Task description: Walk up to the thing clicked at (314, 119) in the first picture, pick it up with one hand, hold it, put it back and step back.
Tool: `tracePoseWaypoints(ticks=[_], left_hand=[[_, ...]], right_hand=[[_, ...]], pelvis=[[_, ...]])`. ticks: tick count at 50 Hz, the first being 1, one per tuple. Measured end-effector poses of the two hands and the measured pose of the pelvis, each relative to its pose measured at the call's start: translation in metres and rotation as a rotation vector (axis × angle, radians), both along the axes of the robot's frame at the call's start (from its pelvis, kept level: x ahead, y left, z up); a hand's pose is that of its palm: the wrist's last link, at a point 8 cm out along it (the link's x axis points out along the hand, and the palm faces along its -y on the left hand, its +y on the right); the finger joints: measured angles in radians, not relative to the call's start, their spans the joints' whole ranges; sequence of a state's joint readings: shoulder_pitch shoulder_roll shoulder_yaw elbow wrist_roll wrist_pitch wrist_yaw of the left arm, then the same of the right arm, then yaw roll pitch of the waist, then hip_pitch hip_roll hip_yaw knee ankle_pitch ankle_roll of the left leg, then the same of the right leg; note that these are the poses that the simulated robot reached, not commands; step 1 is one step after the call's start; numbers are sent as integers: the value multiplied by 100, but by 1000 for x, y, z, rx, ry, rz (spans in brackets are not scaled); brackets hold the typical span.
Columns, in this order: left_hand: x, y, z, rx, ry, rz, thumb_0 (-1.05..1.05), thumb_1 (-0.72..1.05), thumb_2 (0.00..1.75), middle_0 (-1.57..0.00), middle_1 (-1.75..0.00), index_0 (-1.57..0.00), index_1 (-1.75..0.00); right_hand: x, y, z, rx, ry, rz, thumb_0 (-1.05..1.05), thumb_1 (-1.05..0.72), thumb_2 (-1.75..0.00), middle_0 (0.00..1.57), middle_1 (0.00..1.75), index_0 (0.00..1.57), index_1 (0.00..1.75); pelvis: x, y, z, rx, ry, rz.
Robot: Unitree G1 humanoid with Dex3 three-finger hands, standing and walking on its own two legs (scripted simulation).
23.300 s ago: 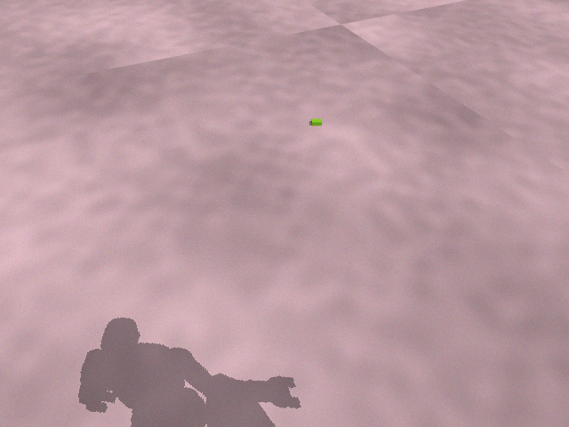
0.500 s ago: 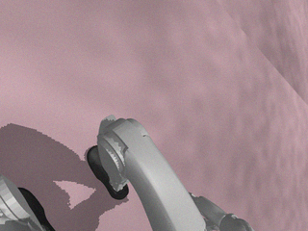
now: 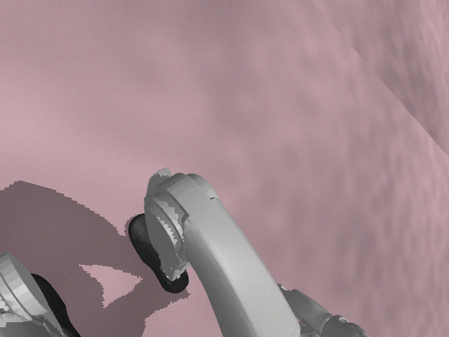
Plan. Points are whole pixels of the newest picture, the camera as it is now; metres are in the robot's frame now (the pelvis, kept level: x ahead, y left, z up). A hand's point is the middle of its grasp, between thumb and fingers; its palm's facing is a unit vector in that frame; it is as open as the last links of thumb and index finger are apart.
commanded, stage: settle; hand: left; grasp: from above
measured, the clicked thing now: out of the picture +0.47 +0.35 -0.32
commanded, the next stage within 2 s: lift in 0.72 s
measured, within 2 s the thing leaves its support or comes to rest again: leaves its support in 0.18 s
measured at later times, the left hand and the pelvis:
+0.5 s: hand out of the picture +0.46 +0.37 -0.20, palm faces -0.29 -0.26 -0.92, open 6.8 cm; pelvis +0.01 +0.00 +0.01, yaw +2 degrees
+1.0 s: hand out of the picture +0.45 +0.36 -0.14, palm faces -0.30 -0.28 -0.91, open 6.9 cm; pelvis +0.01 -0.01 +0.01, yaw +7 degrees
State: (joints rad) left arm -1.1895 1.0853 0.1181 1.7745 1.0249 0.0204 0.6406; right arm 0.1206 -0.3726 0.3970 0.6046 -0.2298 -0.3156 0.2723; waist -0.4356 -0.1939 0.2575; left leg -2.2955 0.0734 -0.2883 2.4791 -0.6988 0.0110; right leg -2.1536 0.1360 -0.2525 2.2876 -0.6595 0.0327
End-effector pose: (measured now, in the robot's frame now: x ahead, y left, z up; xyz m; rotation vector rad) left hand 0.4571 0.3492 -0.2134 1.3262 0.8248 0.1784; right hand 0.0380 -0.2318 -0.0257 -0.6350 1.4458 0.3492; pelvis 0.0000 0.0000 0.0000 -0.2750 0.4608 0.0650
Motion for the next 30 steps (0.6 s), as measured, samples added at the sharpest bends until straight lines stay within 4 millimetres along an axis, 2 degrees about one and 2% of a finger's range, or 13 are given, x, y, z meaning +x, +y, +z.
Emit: tracePoseWaypoints(ticks=[6,11,18,24,30], left_hand=[[2,1,2,-3,-3,17,1,47,9,-96,-25,-100,-21],[7,4,12,3,-27,10,1,47,8,-96,-25,-101,-21],[11,12,42,19,-66,11,1,47,6,-96,-26,-101,-21],[5,19,70,27,-44,22,1,46,7,-95,-28,-100,-22],[-2,23,87,17,-12,17,1,45,10,-94,-30,-100,-24]], right_hand=[[0,-1,-1,4,1,-17,0,-92,-90,20,30,20,30],[1,-3,-2,10,2,-28,0,-92,-90,20,30,20,30],[10,-7,-7,27,-26,-51,0,-92,-90,20,30,20,30],[26,-10,-15,50,-86,-66,0,-91,-89,20,30,20,30],[34,-14,-22,53,-132,-86,0,-91,-89,20,30,20,30]], pelvis=[[1,-1,1,4,9,1],[2,-2,2,9,19,3],[4,-4,5,20,42,8],[5,-4,8,30,61,14],[4,-3,6,44,69,24]])
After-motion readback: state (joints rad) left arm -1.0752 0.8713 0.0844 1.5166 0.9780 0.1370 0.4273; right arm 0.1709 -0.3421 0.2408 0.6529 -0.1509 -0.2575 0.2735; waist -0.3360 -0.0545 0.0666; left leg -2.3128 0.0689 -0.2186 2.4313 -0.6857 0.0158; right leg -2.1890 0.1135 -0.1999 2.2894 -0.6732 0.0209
